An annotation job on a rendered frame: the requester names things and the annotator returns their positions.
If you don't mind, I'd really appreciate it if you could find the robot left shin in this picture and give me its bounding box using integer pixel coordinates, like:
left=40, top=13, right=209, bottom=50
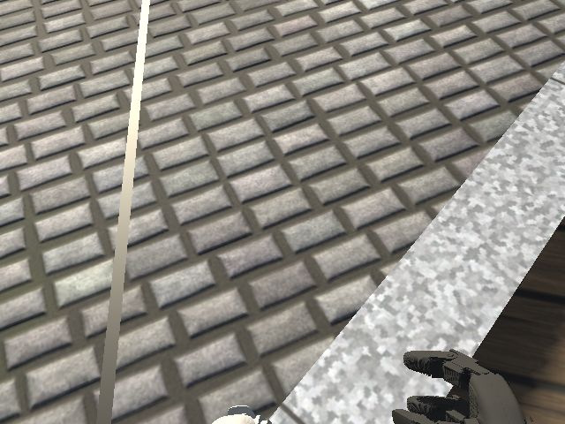
left=228, top=405, right=256, bottom=419

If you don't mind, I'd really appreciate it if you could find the right robot hand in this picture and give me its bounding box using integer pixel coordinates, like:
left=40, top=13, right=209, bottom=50
left=392, top=349, right=533, bottom=424

